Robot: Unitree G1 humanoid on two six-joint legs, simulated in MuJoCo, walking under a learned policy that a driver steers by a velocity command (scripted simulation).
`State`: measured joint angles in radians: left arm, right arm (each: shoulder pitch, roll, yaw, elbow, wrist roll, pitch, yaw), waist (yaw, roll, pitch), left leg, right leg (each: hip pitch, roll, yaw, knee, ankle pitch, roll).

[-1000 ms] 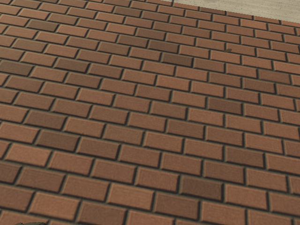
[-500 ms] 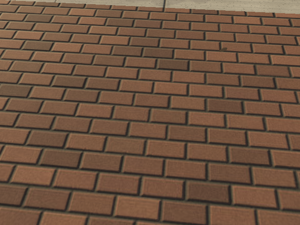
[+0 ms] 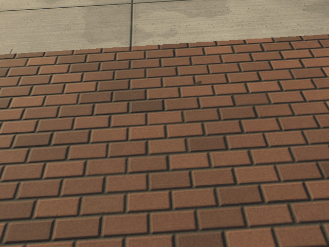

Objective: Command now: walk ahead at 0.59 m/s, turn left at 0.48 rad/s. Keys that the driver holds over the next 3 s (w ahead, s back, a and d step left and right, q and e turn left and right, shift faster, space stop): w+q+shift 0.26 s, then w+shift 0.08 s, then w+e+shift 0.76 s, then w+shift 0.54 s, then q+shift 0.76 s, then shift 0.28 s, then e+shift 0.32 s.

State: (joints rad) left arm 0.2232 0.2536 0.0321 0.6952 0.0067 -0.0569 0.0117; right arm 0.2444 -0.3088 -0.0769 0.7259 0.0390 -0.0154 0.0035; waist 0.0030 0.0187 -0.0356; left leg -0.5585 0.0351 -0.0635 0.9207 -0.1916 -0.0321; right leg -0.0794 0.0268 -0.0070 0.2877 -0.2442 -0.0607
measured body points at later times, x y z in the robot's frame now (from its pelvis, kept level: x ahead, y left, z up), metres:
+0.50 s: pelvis +0.30 +0.19 -0.02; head +0.31 +0.21 +0.43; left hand +0.30 +0.46 -0.15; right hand +0.46 -0.05 -0.13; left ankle +0.26 +0.22 -0.75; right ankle +0.32 +0.01 -0.64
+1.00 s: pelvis +0.72 +0.31 -0.02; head +0.73 +0.32 +0.43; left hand +0.66 +0.59 -0.16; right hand +0.98 +0.12 -0.05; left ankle +0.82 +0.52 -0.67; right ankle +0.68 +0.29 -0.75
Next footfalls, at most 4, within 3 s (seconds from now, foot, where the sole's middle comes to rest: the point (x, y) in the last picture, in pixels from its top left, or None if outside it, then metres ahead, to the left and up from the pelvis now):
0.30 left None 0.30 0.24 -0.79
0.78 right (112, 206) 0.72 0.30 -0.79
1.18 left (85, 139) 1.12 0.48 -0.79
1.62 right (150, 97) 1.43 0.15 -0.79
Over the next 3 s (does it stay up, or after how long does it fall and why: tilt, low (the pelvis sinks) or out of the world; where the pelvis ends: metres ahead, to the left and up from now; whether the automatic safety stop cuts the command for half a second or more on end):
stays up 1.71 0.09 -0.01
